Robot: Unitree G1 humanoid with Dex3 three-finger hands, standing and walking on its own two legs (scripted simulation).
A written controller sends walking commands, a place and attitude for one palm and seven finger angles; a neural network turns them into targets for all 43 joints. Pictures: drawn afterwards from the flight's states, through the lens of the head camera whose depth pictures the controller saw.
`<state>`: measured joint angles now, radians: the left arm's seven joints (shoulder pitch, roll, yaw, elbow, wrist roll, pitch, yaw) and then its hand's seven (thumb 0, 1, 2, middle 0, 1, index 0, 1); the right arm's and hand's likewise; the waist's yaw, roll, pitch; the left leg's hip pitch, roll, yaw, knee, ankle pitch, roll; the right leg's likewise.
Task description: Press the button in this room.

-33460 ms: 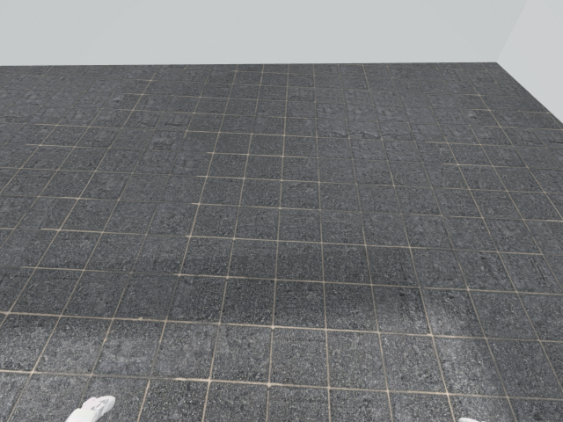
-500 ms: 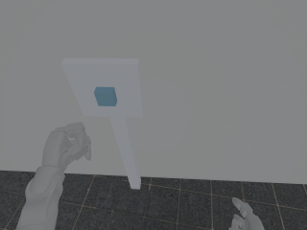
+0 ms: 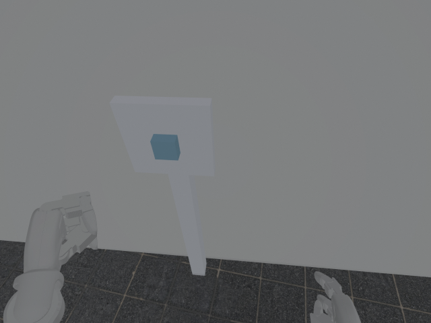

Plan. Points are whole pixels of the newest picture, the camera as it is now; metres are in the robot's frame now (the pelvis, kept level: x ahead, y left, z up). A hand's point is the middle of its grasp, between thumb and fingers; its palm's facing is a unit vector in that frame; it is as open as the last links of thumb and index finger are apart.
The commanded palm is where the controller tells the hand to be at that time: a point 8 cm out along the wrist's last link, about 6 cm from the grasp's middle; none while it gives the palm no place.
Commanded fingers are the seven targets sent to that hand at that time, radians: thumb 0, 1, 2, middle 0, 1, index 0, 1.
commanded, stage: draw the hand back to the body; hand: left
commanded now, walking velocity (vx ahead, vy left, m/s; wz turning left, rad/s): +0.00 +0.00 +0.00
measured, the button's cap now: (166, 146) +0.47 +0.18 +0.08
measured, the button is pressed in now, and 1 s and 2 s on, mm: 0 0 0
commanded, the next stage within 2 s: step back with the hand held close in 0.56 s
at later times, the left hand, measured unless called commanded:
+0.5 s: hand (58, 243) +0.17 +0.24 +0.16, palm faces +0.43 -0.82 -0.39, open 3.1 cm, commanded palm +0.12 +0.28 +0.17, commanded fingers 0.00 0.90 0.90 -1.30 -1.50 -1.30 -1.50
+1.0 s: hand (65, 243) +0.18 +0.24 +0.14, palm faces +0.27 -0.82 -0.50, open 3.1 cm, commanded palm +0.12 +0.29 +0.17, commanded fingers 0.00 0.90 0.90 -1.30 -1.50 -1.30 -1.50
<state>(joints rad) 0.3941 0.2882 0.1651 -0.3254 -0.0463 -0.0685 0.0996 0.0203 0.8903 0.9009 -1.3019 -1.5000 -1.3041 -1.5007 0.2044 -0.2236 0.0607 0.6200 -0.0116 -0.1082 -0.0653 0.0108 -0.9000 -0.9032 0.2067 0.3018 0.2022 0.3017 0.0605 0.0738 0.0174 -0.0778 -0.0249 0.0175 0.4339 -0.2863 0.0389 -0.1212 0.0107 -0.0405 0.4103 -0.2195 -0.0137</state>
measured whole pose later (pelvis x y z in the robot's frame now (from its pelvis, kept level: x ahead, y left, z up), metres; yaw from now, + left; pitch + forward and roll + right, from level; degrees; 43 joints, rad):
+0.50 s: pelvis +0.00 +0.00 +0.00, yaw +0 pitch -5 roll -1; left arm 0.53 0.31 0.28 -0.46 -0.04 -0.10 0.11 0.02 0.89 0.90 -1.30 -1.50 -1.31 -1.50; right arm 0.20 -0.23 0.03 0.62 -0.02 -0.11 -0.07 0.01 -0.90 -0.90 0.21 0.30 0.20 0.30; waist 0.08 0.08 0.02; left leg -0.05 -0.02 0.02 0.43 -0.28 0.04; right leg -0.09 0.02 -0.04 0.39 -0.21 -0.02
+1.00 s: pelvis -0.02 +0.01 +0.00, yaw -2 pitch +1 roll -1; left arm 0.63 0.37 0.33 -0.54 -0.03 -0.17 0.11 0.02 0.89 0.90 -1.30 -1.50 -1.31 -1.50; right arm 0.19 -0.24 -0.01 0.57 -0.01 -0.02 -0.06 0.01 -0.90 -0.90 0.21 0.30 0.20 0.30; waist 0.00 0.04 0.03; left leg -0.23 -0.03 0.05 0.46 -0.25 0.06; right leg -0.28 0.01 -0.01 0.41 -0.16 0.00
